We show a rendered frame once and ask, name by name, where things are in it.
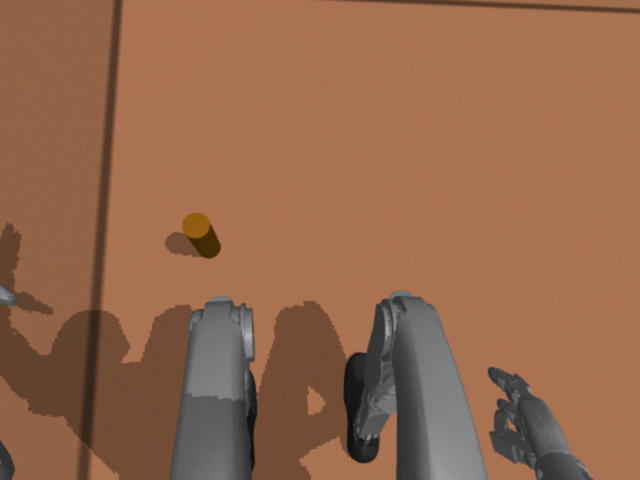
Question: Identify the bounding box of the left robot hand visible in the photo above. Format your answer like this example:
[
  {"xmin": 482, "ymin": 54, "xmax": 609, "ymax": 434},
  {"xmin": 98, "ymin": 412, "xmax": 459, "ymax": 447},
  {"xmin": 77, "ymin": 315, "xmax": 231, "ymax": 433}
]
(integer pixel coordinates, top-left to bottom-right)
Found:
[{"xmin": 0, "ymin": 284, "xmax": 17, "ymax": 306}]

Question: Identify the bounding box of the can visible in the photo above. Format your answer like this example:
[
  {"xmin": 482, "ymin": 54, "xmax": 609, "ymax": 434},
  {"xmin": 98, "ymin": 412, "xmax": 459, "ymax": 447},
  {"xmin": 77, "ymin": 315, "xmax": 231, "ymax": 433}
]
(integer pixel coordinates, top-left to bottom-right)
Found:
[{"xmin": 182, "ymin": 213, "xmax": 221, "ymax": 259}]

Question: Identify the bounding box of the right robot arm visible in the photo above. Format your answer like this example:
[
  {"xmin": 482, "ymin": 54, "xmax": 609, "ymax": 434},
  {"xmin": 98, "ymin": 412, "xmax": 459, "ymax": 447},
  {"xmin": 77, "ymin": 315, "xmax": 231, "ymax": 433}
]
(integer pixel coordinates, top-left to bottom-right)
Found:
[{"xmin": 535, "ymin": 453, "xmax": 593, "ymax": 480}]

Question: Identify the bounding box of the right robot foot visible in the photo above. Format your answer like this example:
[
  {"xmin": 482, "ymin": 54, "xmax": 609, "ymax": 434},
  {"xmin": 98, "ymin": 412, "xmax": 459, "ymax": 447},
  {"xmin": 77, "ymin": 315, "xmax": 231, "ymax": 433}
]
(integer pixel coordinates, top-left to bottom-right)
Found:
[{"xmin": 344, "ymin": 353, "xmax": 380, "ymax": 463}]

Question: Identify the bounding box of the right robot hand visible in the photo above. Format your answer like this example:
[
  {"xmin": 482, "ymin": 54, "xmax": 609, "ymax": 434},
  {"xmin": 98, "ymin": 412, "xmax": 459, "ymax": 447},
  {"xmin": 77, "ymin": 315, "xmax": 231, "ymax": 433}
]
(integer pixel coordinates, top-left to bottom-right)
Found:
[{"xmin": 488, "ymin": 367, "xmax": 572, "ymax": 470}]

